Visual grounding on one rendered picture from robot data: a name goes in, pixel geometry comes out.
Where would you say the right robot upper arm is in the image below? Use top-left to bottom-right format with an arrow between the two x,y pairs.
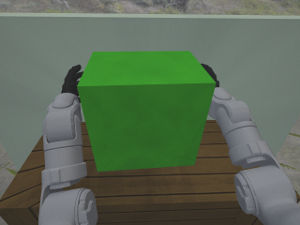
233,164 -> 300,225

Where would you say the carton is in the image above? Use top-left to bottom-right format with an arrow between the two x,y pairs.
77,51 -> 217,172

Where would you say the pedestal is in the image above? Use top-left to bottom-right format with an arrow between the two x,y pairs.
0,120 -> 300,225

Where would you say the robot left forearm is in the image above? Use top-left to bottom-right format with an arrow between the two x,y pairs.
38,93 -> 87,225

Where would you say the left robot hand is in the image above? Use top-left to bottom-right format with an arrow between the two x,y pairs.
61,65 -> 83,103

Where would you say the left robot upper arm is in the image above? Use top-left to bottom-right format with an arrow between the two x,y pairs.
39,187 -> 98,225

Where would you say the robot right forearm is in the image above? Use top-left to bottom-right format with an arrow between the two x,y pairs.
208,87 -> 297,202

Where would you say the right robot hand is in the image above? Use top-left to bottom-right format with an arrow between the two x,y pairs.
201,64 -> 219,87

